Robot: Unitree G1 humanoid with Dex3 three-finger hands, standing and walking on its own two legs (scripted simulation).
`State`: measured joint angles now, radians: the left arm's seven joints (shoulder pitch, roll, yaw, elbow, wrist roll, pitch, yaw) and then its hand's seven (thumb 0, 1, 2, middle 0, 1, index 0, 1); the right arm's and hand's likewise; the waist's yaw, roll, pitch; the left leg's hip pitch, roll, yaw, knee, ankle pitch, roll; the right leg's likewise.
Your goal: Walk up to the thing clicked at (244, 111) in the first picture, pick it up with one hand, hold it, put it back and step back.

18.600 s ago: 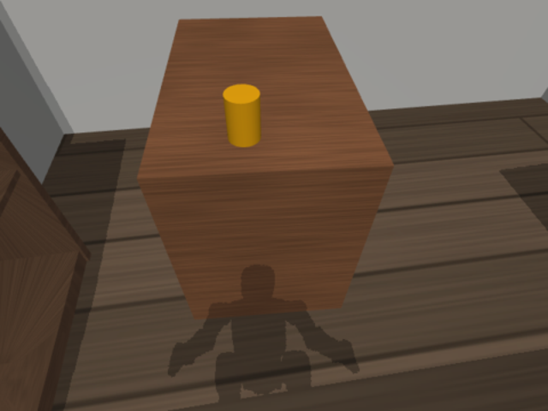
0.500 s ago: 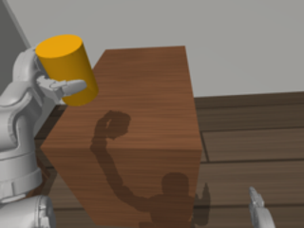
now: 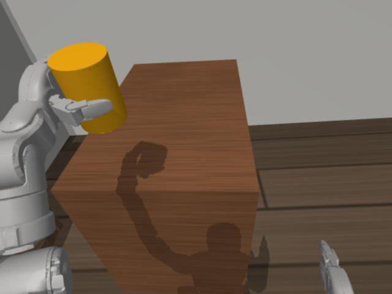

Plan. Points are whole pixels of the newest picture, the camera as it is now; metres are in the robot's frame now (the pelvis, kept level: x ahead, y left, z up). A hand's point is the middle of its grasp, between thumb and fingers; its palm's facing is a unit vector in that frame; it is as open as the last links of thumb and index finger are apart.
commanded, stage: hold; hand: left
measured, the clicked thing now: (92, 90) +0.35 +0.15 +0.31
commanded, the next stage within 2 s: crouch in 0.06 s
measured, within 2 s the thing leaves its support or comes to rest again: neither
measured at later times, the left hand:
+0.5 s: hand (104, 110) +0.39 +0.16 +0.25, palm faces +0.11 -0.99 +0.02, open 11.4 cm
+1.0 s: hand (119, 117) +0.47 +0.17 +0.18, palm faces +0.13 -0.99 -0.01, open 11.4 cm
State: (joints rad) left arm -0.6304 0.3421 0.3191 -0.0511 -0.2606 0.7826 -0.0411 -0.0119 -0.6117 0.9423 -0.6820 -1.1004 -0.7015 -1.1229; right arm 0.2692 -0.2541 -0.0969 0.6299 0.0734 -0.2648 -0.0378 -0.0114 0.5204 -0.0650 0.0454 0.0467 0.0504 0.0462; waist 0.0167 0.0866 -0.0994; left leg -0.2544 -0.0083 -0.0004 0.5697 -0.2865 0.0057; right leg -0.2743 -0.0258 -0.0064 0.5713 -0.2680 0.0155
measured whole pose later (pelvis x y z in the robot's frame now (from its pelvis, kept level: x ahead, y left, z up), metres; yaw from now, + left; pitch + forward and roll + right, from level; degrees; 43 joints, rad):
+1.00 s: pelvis +0.01 +0.00 +0.00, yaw -1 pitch +5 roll +0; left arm -0.79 0.37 0.29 0.77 -0.15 0.13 -0.04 -0.01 -0.61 0.93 -0.70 -1.08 -0.72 -1.10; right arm 0.27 -0.24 -0.06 0.61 0.02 -0.31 -0.06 -0.01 0.55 -0.05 0.05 0.05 0.05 0.05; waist -0.06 0.04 -0.07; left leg -0.40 0.01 0.01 0.59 -0.29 0.00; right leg -0.42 -0.01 0.01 0.58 -0.26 0.01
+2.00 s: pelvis +0.01 +0.00 -0.02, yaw -2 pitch +14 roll -1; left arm -0.87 0.43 0.36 1.03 -0.13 -0.18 -0.06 -0.01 -0.61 0.93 -0.70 -1.08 -0.72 -1.10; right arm 0.22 -0.23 -0.04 0.50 -0.01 -0.12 -0.03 -0.01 0.50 -0.07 0.05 0.05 0.05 0.05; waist -0.14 0.02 -0.07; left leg -0.62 0.02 0.01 0.75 -0.36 0.00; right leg -0.63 0.01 0.00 0.70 -0.31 0.01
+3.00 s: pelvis +0.02 +0.00 -0.05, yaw -2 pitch +20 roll -2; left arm -0.87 0.45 0.39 1.07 -0.09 -0.29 -0.07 -0.01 -0.61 0.92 -0.71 -1.06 -0.73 -1.09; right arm 0.32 -0.23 -0.03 0.19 -0.03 -0.02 0.02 -0.01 0.49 -0.07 0.05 0.05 0.06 0.05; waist -0.17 0.02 -0.13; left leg -0.86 0.03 -0.01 0.97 -0.47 0.00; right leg -0.86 0.01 -0.01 0.92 -0.41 0.01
